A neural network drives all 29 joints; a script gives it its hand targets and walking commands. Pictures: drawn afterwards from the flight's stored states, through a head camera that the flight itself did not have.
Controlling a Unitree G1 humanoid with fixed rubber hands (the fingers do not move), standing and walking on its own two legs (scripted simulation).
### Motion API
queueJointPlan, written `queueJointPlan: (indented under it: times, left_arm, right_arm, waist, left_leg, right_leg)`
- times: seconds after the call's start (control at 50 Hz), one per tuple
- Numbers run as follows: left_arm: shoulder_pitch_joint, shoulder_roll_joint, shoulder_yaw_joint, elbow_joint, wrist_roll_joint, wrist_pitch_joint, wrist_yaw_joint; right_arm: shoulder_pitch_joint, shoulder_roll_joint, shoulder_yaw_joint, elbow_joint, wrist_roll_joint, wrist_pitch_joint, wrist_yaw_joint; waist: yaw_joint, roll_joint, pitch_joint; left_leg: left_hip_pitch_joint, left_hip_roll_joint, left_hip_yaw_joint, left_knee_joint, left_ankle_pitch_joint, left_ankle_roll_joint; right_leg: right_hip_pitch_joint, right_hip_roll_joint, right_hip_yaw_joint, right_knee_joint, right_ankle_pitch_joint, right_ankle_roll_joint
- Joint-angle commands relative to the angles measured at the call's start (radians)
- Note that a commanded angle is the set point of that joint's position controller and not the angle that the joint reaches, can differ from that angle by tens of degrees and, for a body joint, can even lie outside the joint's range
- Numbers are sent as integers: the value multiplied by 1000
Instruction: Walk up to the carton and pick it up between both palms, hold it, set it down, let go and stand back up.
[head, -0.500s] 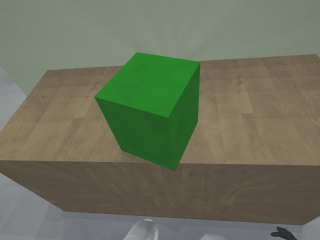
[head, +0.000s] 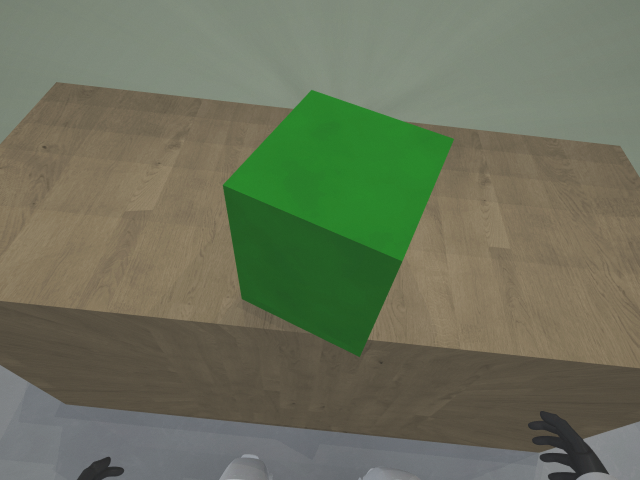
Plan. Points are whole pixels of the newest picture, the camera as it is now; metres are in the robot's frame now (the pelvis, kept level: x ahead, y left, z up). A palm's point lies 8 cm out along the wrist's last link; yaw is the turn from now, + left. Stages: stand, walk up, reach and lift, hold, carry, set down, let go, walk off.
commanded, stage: walk up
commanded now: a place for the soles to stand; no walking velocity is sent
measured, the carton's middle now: (336, 227) +0.43 -0.02 +0.04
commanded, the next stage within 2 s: stand in 1.00 s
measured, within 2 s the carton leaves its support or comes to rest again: neither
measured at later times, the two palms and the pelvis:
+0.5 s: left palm out of the picture +0.09 +0.31 -0.08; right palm out of the picture +0.10 -0.30 -0.09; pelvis -0.02 +0.00 +0.00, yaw +0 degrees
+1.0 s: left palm out of the picture +0.10 +0.31 -0.08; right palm out of the picture +0.11 -0.30 -0.08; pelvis -0.01 +0.00 +0.00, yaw +0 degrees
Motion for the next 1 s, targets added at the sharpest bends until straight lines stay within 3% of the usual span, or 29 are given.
queueJointPlan:
  times: [0.0, 0.06, 0.1, 0.12, 0.16, 0.18, 0.2, 0.22, 0.26, 0.3, 0.34, 0.36, 0.4, 0.44, 0.46, 0.48, 0.5, 0.56, 0.6, 0.62, 0.66, 0.7, 0.72, 0.76, 0.78, 0.82, 0.84, 0.9, 0.98]
  left_arm:
    - [-56, 268, 68, -1, -24, -41, 9]
    - [-18, 242, 76, 12, -34, -25, -2]
    - [1, 235, 79, 20, -30, -25, -6]
    - [12, 241, 80, 24, -27, -32, -6]
    - [-7, 272, 83, 30, -17, -47, -4]
    - [-28, 292, 87, 22, -16, -54, -6]
    - [-74, 300, 87, 10, -13, -57, -6]
    - [-112, 288, 80, -12, -11, -61, -10]
    - [-141, 259, 66, -28, -9, -62, -15]
    - [-107, 254, 68, -18, -20, -55, -19]
    - [-74, 242, 78, -11, -32, -45, -19]
    - [-58, 232, 83, -8, -34, -40, -17]
    - [-37, 237, 80, 3, -31, -44, -10]
    - [-52, 272, 82, 1, -24, -55, -7]
    - [-68, 290, 82, 1, -21, -59, -6]
    - [-90, 289, 77, -6, -21, -62, -5]
    - [-116, 280, 73, -15, -20, -60, -8]
    - [-100, 257, 67, -16, -30, -52, -11]
    - [-70, 250, 73, -9, -32, -40, -10]
    - [-62, 247, 76, -8, -30, -40, -9]
    - [-67, 255, 78, -6, -26, -43, -8]
    - [-98, 278, 76, -7, -25, -52, -8]
    - [-94, 278, 76, -12, -22, -60, -7]
    - [-107, 267, 69, -14, -22, -62, -8]
    - [-108, 260, 68, -17, -25, -62, -10]
    - [-85, 243, 68, -13, -31, -59, -10]
    - [-73, 237, 68, -7, -30, -57, -10]
    - [-68, 257, 73, 0, -30, -61, -9]
    - [-103, 276, 72, -3, -24, -68, -7]
  right_arm:
    - [-25, -254, -74, -26, 14, -29, -4]
    - [-83, -293, -79, -38, 11, -43, -1]
    - [-126, -294, -76, -42, 13, -43, -1]
    - [-138, -287, -76, -38, 14, -42, 2]
    - [-118, -252, -70, -28, 26, -39, 6]
    - [-86, -253, -74, -23, 29, -37, 8]
    - [-65, -252, -81, -26, 24, -34, 10]
    - [-30, -253, -83, -26, 16, -36, 12]
    - [-6, -260, -86, -21, 6, -46, 17]
    - [-27, -293, -93, -28, 5, -58, 20]
    - [-62, -317, -92, -30, 8, -63, 17]
    - [-74, -304, -86, -28, 8, -62, 15]
    - [-97, -277, -76, -29, 17, -57, 15]
    - [-69, -250, -72, -20, 26, -53, 18]
    - [-44, -248, -75, -18, 27, -47, 19]
    - [-17, -246, -76, -18, 25, -45, 19]
    - [0, -251, -76, -13, 21, -46, 21]
    - [-12, -291, -84, -9, 13, -55, 18]
    - [-44, -299, -83, -17, 13, -56, 16]
    - [-57, -289, -79, -16, 16, -54, 15]
    - [-58, -262, -73, -16, 22, -49, 15]
    - [-23, -255, -72, -7, 28, -45, 20]
    - [-10, -246, -75, -6, 22, -39, 28]
    - [-2, -253, -80, -7, 13, -40, 33]
    - [-5, -259, -79, -12, 13, -43, 34]
    - [-36, -268, -80, -11, 13, -50, 32]
    - [-53, -263, -75, -11, 14, -51, 32]
    - [-59, -249, -68, -6, 23, -48, 34]
    - [-22, -243, -73, -6, 22, -39, 37]
  waist:
    - [10, 176, -244]
    - [32, 253, -245]
    - [52, 257, -209]
    - [61, 239, -195]
    - [54, 115, -165]
    - [41, 41, -172]
    - [21, 7, -152]
    - [1, -2, -162]
    - [-22, -7, -152]
    - [-4, 50, -194]
    - [28, 130, -205]
    - [38, 145, -206]
    - [64, 119, -180]
    - [47, 39, -201]
    - [29, 19, -197]
    - [12, 18, -199]
    - [-4, 18, -204]
    - [11, 72, -237]
    - [33, 113, -245]
    - [41, 113, -227]
    - [46, 74, -213]
    - [17, 34, -215]
    - [17, 52, -226]
    - [3, 62, -205]
    - [5, 87, -222]
    - [24, 136, -225]
    - [34, 139, -218]
    - [40, 121, -205]
    - [13, 49, -205]
  left_leg:
    - [134, 68, -47, -78, 314, 82]
    - [-12, 202, -277, -289, 222, 201]
    - [-87, 188, -285, -326, 83, 197]
    - [-112, 159, -241, -312, 12, 165]
    - [-88, 60, -94, -164, -37, 82]
    - [-25, 4, -14, -48, -28, 63]
    - [38, -6, 47, 30, -55, 57]
    - [108, 9, 47, 39, -67, 63]
    - [174, 27, 9, -73, -8, 87]
    - [140, 89, -125, -226, 103, 111]
    - [-4, 170, -294, -329, 30, 174]
    - [-43, 179, -316, -354, -14, 192]
    - [-104, 131, -243, -322, -14, 145]
    - [-26, 32, -59, -157, 56, 80]
    - [37, 1, 15, -73, 96, 65]
    - [90, 5, 33, -65, 86, 62]
    - [136, 24, 15, -98, 124, 69]
    - [105, 92, -117, -209, 284, 109]
    - [9, 124, -195, -260, 173, 144]
    - [-34, 114, -183, -263, 127, 136]
    - [-14, 56, -93, -190, 102, 103]
    - [98, 21, -7, -109, 154, 78]
    - [136, 13, 9, -121, 128, 80]
    - [156, 32, -21, -167, 151, 93]
    - [152, 52, -58, -204, 177, 97]
    - [65, 97, -148, -281, 160, 124]
    - [19, 102, -166, -296, 131, 129]
    - [4, 68, -110, -265, 92, 107]
    - [131, 23, -9, -157, 195, 78]
  right_leg:
    - [-23, -205, 209, -219, 317, -103]
    - [82, -26, 149, -88, 94, -22]
    - [110, -14, 172, -152, 11, -30]
    - [126, -43, 194, -222, -1, -41]
    - [71, -173, 281, -383, -34, -84]
    - [1, -252, 343, -447, -71, -127]
    - [-83, -316, 381, -471, -66, -162]
    - [-137, -320, 364, -453, -55, -174]
    - [-184, -254, 268, -390, -9, -113]
    - [-108, -150, 188, -283, 6, -51]
    - [11, -49, 168, -162, -19, -23]
    - [49, -35, 174, -148, -34, -23]
    - [114, -66, 205, -252, -1, -42]
    - [66, -180, 271, -374, -1, -86]
    - [9, -248, 305, -415, 34, -113]
    - [-35, -265, 298, -404, 73, -133]
    - [-67, -246, 259, -367, 125, -120]
    - [4, -124, 164, -229, 176, -51]
    - [64, -83, 183, -199, 103, -36]
    - [86, -88, 188, -226, 77, -41]
    - [61, -143, 230, -326, 46, -71]
    - [-38, -208, 244, -370, 54, -106]
    - [-55, -227, 258, -396, -25, -104]
    - [-85, -212, 235, -373, -40, -82]
    - [-64, -177, 207, -338, -22, -64]
    - [14, -104, 171, -268, 6, -36]
    - [53, -93, 174, -270, 7, -34]
    - [67, -132, 211, -336, -25, -50]
    - [-28, -204, 234, -405, -4, -82]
